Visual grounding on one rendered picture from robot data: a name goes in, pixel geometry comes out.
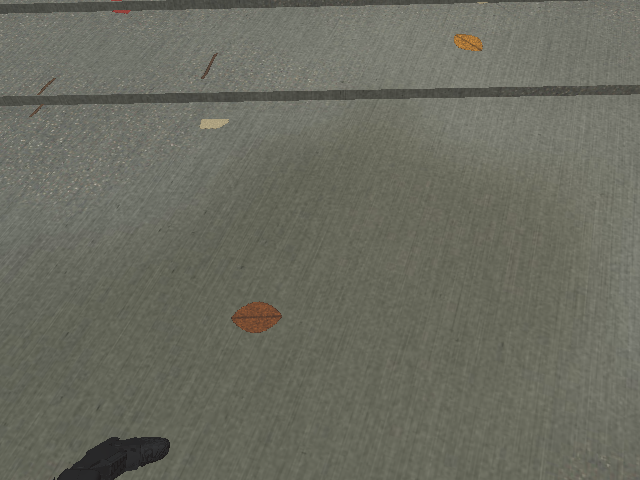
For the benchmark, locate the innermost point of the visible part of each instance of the left robot hand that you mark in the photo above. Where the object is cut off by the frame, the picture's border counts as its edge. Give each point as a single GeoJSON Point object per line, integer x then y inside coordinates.
{"type": "Point", "coordinates": [113, 457]}

